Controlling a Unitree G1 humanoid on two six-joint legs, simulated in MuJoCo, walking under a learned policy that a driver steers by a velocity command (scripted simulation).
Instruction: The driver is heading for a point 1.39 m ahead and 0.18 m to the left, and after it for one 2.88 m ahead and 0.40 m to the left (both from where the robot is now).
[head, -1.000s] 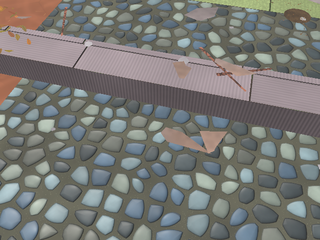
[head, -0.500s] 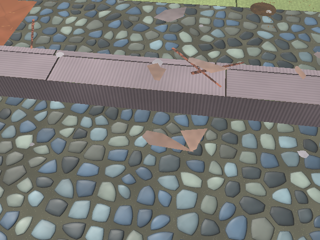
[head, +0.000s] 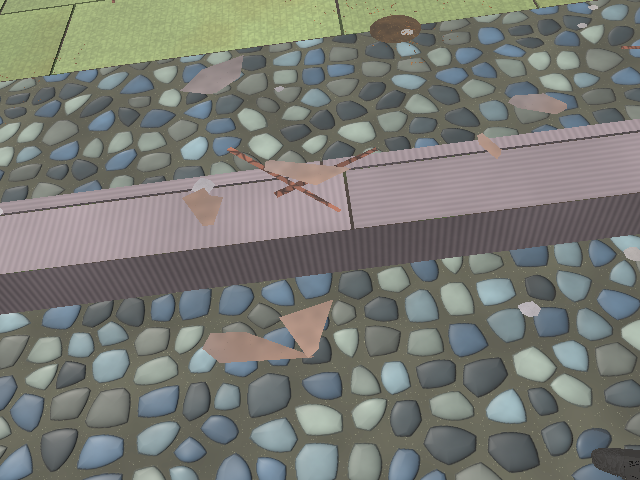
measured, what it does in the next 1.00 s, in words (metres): walks ahead: left foot, then right foot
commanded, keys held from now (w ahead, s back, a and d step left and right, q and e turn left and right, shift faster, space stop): w+e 0.10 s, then w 0.38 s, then w+q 0.52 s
